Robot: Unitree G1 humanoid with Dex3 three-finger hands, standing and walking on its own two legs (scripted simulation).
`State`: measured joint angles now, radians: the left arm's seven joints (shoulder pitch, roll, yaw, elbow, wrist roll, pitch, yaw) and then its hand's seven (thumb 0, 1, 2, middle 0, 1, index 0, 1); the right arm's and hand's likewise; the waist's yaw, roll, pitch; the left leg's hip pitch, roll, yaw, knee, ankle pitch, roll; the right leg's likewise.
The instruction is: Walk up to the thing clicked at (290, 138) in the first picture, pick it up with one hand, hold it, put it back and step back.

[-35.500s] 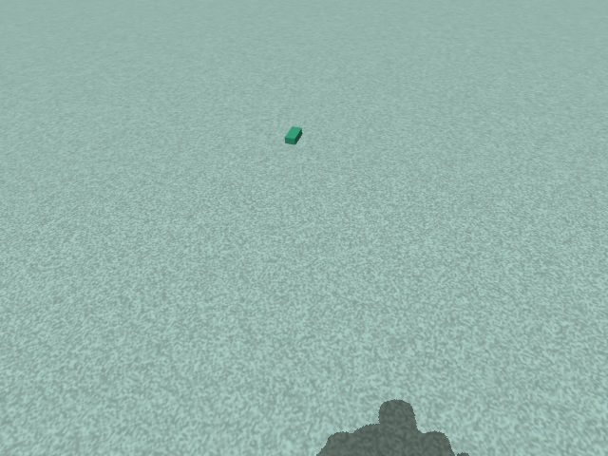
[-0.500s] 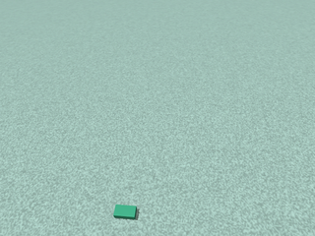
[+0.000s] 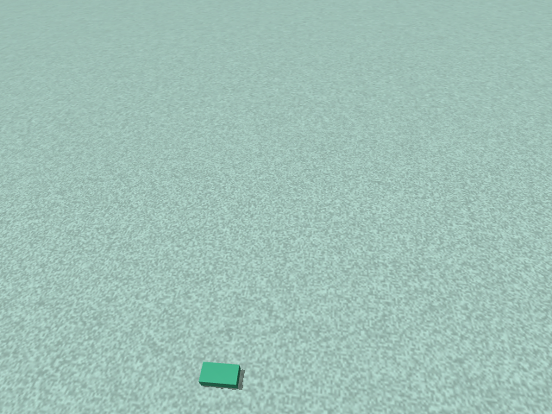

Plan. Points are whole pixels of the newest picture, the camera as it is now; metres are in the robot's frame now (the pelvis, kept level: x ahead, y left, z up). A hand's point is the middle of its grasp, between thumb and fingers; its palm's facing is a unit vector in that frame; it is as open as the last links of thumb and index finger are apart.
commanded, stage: stand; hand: left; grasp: from above
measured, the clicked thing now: (220, 375) +0.43 +0.25 -0.76
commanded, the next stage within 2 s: step back in 0.82 s
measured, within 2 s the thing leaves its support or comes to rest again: neither
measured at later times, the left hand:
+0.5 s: hand out of the picture +0.07 +0.24 -0.15, palm faces +0.02 -0.94 -0.34, open 7.4 cm
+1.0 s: hand out of the picture +0.05 +0.27 -0.17, palm faces +0.02 -0.93 -0.37, open 7.4 cm
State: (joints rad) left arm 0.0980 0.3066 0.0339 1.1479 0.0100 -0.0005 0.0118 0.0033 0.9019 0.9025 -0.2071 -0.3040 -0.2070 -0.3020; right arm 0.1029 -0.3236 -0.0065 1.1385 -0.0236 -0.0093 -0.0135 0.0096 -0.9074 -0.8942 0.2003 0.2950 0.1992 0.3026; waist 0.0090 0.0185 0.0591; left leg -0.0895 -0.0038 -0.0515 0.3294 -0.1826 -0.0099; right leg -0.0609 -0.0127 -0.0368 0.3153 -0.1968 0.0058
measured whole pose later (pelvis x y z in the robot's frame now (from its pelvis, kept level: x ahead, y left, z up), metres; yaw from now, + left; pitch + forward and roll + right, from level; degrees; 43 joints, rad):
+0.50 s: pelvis -0.01 +0.00 +0.00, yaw +0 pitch -4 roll +0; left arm 0.11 0.32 0.03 1.14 0.01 0.00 0.00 0.00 0.90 0.90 -0.21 -0.30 -0.21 -0.30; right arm 0.11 -0.33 -0.01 1.14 -0.02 -0.01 0.00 0.01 -0.91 -0.89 0.20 0.29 0.20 0.30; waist 0.00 0.01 0.05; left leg -0.08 0.00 -0.05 0.32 -0.17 -0.02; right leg -0.06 -0.01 -0.04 0.31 -0.18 0.00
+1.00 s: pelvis -0.04 +0.01 -0.01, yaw +0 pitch -3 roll +0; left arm 0.09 0.35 0.07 1.03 0.01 0.03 0.00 0.00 0.90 0.90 -0.21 -0.30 -0.21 -0.30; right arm 0.10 -0.38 -0.04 1.03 -0.01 0.04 0.01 0.01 -0.91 -0.89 0.20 0.29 0.20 0.30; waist 0.00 0.01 0.17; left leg -0.31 -0.03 -0.05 0.72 -0.37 0.03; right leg -0.20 -0.02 -0.04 0.47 -0.22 -0.01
